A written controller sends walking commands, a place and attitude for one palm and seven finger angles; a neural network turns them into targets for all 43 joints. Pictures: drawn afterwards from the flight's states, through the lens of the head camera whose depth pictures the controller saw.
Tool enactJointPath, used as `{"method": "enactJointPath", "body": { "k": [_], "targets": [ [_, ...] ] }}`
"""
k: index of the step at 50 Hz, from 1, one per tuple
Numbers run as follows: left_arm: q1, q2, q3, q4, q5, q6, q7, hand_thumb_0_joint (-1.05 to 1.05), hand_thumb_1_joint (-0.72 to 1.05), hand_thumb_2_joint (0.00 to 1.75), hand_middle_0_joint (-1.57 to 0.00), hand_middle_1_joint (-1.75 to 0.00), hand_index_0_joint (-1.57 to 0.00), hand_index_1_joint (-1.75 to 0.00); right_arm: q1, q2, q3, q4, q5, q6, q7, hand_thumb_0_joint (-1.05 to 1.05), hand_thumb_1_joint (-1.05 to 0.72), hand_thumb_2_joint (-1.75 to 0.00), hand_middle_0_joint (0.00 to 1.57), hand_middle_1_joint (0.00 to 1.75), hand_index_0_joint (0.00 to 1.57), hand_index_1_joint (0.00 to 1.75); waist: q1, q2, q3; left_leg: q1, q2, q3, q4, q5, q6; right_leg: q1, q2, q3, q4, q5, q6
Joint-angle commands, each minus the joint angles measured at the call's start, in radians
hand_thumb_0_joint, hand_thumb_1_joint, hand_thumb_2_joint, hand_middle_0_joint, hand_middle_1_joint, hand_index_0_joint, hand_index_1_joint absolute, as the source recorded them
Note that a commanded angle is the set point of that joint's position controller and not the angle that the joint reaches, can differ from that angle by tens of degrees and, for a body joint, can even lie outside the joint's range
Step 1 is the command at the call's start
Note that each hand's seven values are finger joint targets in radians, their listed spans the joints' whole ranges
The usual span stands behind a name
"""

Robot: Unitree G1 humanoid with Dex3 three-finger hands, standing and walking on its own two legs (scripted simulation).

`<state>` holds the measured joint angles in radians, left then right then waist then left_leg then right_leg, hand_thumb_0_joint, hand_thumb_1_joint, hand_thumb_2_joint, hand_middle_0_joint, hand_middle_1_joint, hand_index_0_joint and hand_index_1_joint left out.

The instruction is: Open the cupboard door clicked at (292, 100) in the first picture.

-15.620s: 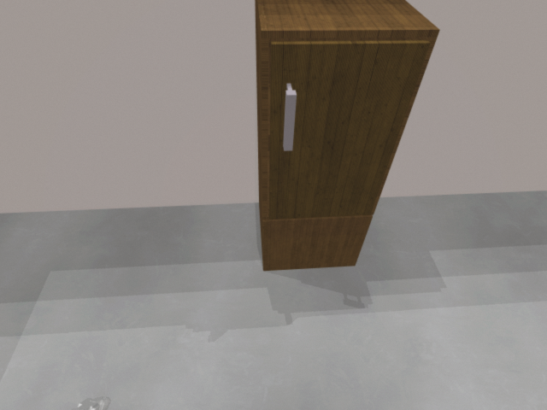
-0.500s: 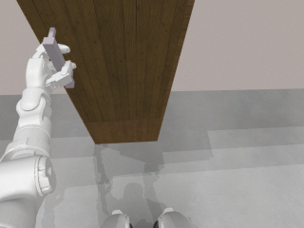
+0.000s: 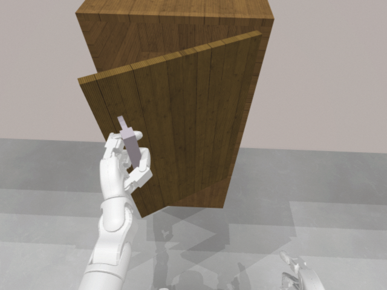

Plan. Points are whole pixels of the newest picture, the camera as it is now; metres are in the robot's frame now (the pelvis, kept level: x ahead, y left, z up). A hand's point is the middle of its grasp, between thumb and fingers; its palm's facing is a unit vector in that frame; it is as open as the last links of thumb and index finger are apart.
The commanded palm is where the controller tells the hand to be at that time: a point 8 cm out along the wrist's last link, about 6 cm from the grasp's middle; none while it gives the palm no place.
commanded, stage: pull the door open along its arc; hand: left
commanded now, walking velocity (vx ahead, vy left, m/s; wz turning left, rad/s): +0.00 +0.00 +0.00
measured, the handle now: (132, 150) +0.39 +0.15 +0.06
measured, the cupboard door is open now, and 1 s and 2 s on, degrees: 30 51 50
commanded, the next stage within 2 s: open thumb and fingers to let go in 0.30 s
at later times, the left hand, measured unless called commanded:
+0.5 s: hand (190, 202) +0.27 +0.02 +0.07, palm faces +0.38 -0.93 -0.04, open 6.2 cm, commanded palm +0.23 +0.07 +0.06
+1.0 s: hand (190, 204) +0.27 +0.02 +0.07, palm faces +0.40 -0.92 -0.03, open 13.6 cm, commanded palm +0.22 +0.08 +0.06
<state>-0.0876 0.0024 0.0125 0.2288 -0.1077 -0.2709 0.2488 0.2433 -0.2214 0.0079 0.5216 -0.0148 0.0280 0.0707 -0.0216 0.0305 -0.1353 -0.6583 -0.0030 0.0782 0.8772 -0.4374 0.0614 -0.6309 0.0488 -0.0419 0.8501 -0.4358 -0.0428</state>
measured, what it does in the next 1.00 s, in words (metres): shifts its weight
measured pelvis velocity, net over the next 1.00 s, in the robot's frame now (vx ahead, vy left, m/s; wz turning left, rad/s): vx -0.01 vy -0.09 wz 0.03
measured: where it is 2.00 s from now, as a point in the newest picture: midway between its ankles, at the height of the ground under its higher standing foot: outside the picture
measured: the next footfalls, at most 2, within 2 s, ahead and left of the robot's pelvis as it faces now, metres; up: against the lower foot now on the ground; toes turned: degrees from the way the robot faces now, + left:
none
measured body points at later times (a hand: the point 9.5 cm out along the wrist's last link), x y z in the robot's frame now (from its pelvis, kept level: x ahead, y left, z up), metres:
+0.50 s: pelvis +0.00 -0.06 +0.00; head +0.02 -0.09 +0.45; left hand +0.25 +0.07 +0.07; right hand +0.20 -0.26 -0.10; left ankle +0.00 +0.08 -0.69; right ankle -0.01 -0.10 -0.70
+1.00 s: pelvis -0.01 -0.09 +0.00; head +0.01 -0.12 +0.45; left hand +0.24 +0.07 +0.07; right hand +0.16 -0.31 -0.11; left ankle +0.00 +0.09 -0.69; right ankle -0.01 -0.10 -0.70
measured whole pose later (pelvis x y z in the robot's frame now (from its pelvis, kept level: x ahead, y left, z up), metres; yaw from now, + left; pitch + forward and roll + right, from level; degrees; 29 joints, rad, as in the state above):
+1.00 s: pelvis -0.01 -0.09 +0.00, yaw +2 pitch +8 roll +3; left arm 0.17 -0.06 -0.13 0.07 0.01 -0.24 0.47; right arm 0.20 -0.21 0.00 0.58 -0.05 0.02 -0.02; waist -0.01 0.04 -0.12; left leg -0.59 -0.03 -0.08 0.84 -0.39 0.00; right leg -0.58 0.08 -0.09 0.87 -0.44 -0.14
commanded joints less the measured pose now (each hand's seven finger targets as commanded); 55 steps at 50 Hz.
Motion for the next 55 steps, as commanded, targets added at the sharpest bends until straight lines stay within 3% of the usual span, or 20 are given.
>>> {"method": "enactJointPath", "body": {
  "k": [1,3,4,7,10,12,14,16,20,25,30,34,39,40,42,46,50,53,54,55],
  "targets": [
    [-0.018,-0.011,-0.041,-0.319,0.101,-0.019,0.197,0.0,0.9,0.9,-0.4,-1.35,-0.4,-1.35,-0.047,-0.096,-0.038,-0.133,-0.017,-0.025,-0.004,0.0,-0.9,-0.9,0.2,0.3,0.2,0.3,0.041,-0.036,-0.236,0.2,0.017,-0.102,-0.097,0.406,-0.058,0.145,-0.022,-0.012,-0.059,0.375,0.008],
    [0.055,-0.045,-0.087,-0.345,0.159,0.02,0.265,0.0,0.9,0.9,-0.4,-1.35,-0.4,-1.35,-0.07,-0.085,-0.034,-0.145,-0.026,-0.011,-0.008,0.0,-0.9,-0.9,0.2,0.3,0.2,0.3,0.048,-0.055,-0.222,0.185,0.01,-0.101,-0.103,0.367,-0.054,0.166,-0.026,-0.007,-0.069,0.363,0.004],
    [0.082,-0.046,-0.108,-0.358,0.187,0.037,0.284,0.0,0.9,0.9,-0.4,-1.35,-0.4,-1.35,-0.07,-0.084,-0.033,-0.147,-0.029,-0.002,-0.014,0.0,-0.9,-0.9,0.2,0.3,0.2,0.3,0.039,-0.077,-0.218,0.183,0.011,-0.107,-0.102,0.358,-0.053,0.172,-0.025,-0.002,-0.075,0.362,0.002],
    [0.177,-0.127,-0.226,-0.456,0.231,0.076,0.291,0.0,0.9,0.9,-0.4,-1.35,-0.4,-1.35,-0.098,-0.059,-0.028,-0.172,-0.03,0.012,-0.024,0.0,-0.9,-0.9,0.2,0.3,0.2,0.3,0.033,-0.071,-0.23,0.216,0.007,-0.101,-0.103,0.368,-0.051,0.208,-0.031,0.003,-0.09,0.402,-0.003],
    [0.325,-0.171,-0.295,-0.503,0.227,0.099,0.269,0.0,0.9,0.9,-0.4,-1.35,-0.4,-1.35,-0.126,-0.042,-0.017,-0.188,-0.027,0.016,-0.033,0.0,-0.9,-0.9,0.2,0.3,0.2,0.3,0.034,-0.083,-0.189,0.216,0.001,-0.098,-0.105,0.352,-0.046,0.244,-0.042,0.015,-0.115,0.462,0.001],
    [0.398,-0.184,-0.304,-0.545,0.195,0.103,0.256,0.0,0.9,0.9,-0.4,-1.35,-0.4,-1.35,-0.147,-0.034,-0.009,-0.191,-0.022,0.014,-0.035,0.0,-0.9,-0.9,0.2,0.3,0.2,0.3,0.038,-0.089,-0.171,0.216,-0.004,-0.1,-0.105,0.338,-0.047,0.275,-0.052,0.025,-0.131,0.514,0.011],
    [0.347,-0.215,-0.343,-0.557,0.185,0.107,0.259,0.0,0.9,0.9,-0.4,-1.35,-0.4,-1.35,-0.158,-0.033,-0.001,-0.184,-0.023,0.006,-0.037,0.0,-0.9,-0.9,0.2,0.3,0.2,0.3,0.014,-0.095,-0.129,0.209,-0.008,-0.108,-0.095,0.31,-0.045,0.252,-0.058,0.031,-0.143,0.513,0.017],
    [0.29,-0.23,-0.343,-0.512,0.189,0.11,0.279,0.0,0.9,0.9,-0.4,-1.35,-0.4,-1.35,-0.174,-0.032,0.004,-0.169,-0.03,-0.007,-0.038,0.0,-0.9,-0.9,0.2,0.3,0.2,0.3,0.006,-0.097,-0.092,0.181,-0.014,-0.114,-0.079,0.255,-0.046,0.203,-0.068,0.04,-0.15,0.465,0.027],
    [0.107,-0.182,-0.286,-0.451,0.204,0.094,0.318,0.0,0.9,0.9,-0.4,-1.35,-0.4,-1.35,-0.178,-0.033,0.001,-0.136,-0.042,-0.026,-0.055,0.0,-0.9,-0.9,0.2,0.3,0.2,0.3,-0.01,-0.108,-0.097,0.135,-0.029,-0.119,-0.043,0.182,-0.05,0.168,-0.103,0.12,-0.197,0.373,0.044],
    [0.087,-0.13,-0.242,-0.421,0.187,0.06,0.295,0.0,0.55,0.75,-0.38,-1.31,-0.38,-1.31,-0.158,-0.033,-0.009,-0.124,-0.04,-0.037,-0.074,0.0,-0.9,-0.9,0.2,0.3,0.2,0.3,0.004,-0.156,-0.174,0.079,-0.04,-0.123,-0.035,0.17,-0.054,0.282,-0.151,0.225,-0.234,0.44,0.072],
    [0.068,-0.104,-0.228,-0.408,0.195,0.025,0.263,0.0,0.2,0.6,-0.35,-1.27,-0.35,-1.27,-0.135,-0.038,-0.017,-0.109,-0.039,-0.039,-0.078,0.0,-0.9,-0.9,0.2,0.3,0.2,0.3,0.0,-0.136,-0.202,0.056,-0.036,-0.127,-0.038,0.185,-0.051,0.323,-0.167,0.24,-0.207,0.549,0.084],
    [0.1,-0.085,-0.204,-0.395,0.184,-0.003,0.237,0.0,-0.08,0.48,-0.33,-1.24,-0.33,-1.24,-0.13,-0.042,-0.022,-0.108,-0.035,-0.043,-0.08,0.0,-0.9,-0.9,0.2,0.3,0.2,0.3,0.007,-0.16,-0.201,0.028,-0.036,-0.138,-0.039,0.17,-0.051,0.342,-0.171,0.255,-0.202,0.568,0.098],
    [0.108,-0.067,-0.167,-0.394,0.15,-0.029,0.218,0.0,-0.43,0.33,-0.3,-1.21,-0.3,-1.21,-0.137,-0.048,-0.025,-0.109,-0.032,-0.055,-0.085,0.0,-0.9,-0.9,0.2,0.3,0.2,0.3,0.011,-0.165,-0.187,0.014,-0.037,-0.144,-0.034,0.143,-0.05,0.335,-0.175,0.275,-0.219,0.518,0.118],
    [0.105,-0.073,-0.17,-0.399,0.144,-0.033,0.215,0.0,-0.5,0.3,-0.3,-1.2,-0.3,-1.2,-0.137,-0.048,-0.024,-0.106,-0.031,-0.056,-0.085,0.0,-0.9,-0.9,0.2,0.3,0.2,0.3,0.01,-0.15,-0.196,0.014,-0.038,-0.143,-0.037,0.142,-0.05,0.337,-0.175,0.27,-0.215,0.505,0.109],
    [0.123,-0.061,-0.151,-0.39,0.139,-0.037,0.217,0.0,-0.5,0.3,-0.3,-1.2,-0.3,-1.2,-0.139,-0.049,-0.025,-0.108,-0.031,-0.06,-0.086,0.0,-0.9,-0.9,0.2,0.3,0.2,0.3,0.016,-0.158,-0.18,0.008,-0.039,-0.144,-0.036,0.131,-0.05,0.328,-0.174,0.272,-0.219,0.481,0.104],
    [0.09,-0.026,-0.117,-0.387,0.139,-0.045,0.222,0.0,-0.5,0.3,-0.27,-1.0,-0.27,-1.0,-0.145,-0.051,-0.027,-0.101,-0.032,-0.064,-0.092,0.0,-0.9,-0.9,0.2,0.3,0.2,0.3,0.014,-0.165,-0.172,-0.008,-0.041,-0.146,-0.026,0.116,-0.05,0.33,-0.186,0.306,-0.238,0.454,0.125],
    [0.114,-0.055,-0.139,-0.383,0.138,-0.047,0.222,0.0,-0.5,0.3,-0.23,-0.8,-0.23,-0.8,-0.147,-0.047,-0.027,-0.107,-0.03,-0.067,-0.09,0.0,-0.9,-0.9,0.2,0.3,0.2,0.3,0.021,-0.123,-0.17,0.011,-0.042,-0.146,-0.037,0.122,-0.049,0.301,-0.17,0.271,-0.222,0.409,0.095],
    [0.088,-0.045,-0.125,-0.367,0.13,-0.048,0.227,0.0,-0.5,0.3,-0.21,-0.65,-0.21,-0.65,-0.149,-0.049,-0.026,-0.103,-0.033,-0.071,-0.095,0.0,-0.9,-0.9,0.2,0.3,0.2,0.3,0.011,-0.164,-0.15,-0.001,-0.042,-0.147,-0.024,0.107,-0.047,0.294,-0.18,0.295,-0.247,0.386,0.126],
    [0.075,-0.037,-0.122,-0.362,0.134,-0.046,0.227,0.0,-0.5,0.3,-0.2,-0.6,-0.2,-0.6,-0.149,-0.05,-0.027,-0.1,-0.031,-0.071,-0.096,0.0,-0.9,-0.9,0.2,0.3,0.2,0.3,0.006,-0.189,-0.15,-0.004,-0.04,-0.151,-0.025,0.107,-0.046,0.297,-0.178,0.294,-0.249,0.376,0.114],
    [0.074,-0.054,-0.139,-0.362,0.137,-0.044,0.225,0.0,-0.5,0.3,-0.19,-0.55,-0.19,-0.55,-0.154,-0.051,-0.028,-0.103,-0.032,-0.071,-0.096,0.0,-0.9,-0.9,0.2,0.3,0.2,0.3,0.01,-0.161,-0.15,0.005,-0.041,-0.147,-0.029,0.113,-0.046,0.288,-0.175,0.284,-0.243,0.369,0.1]
  ]
}}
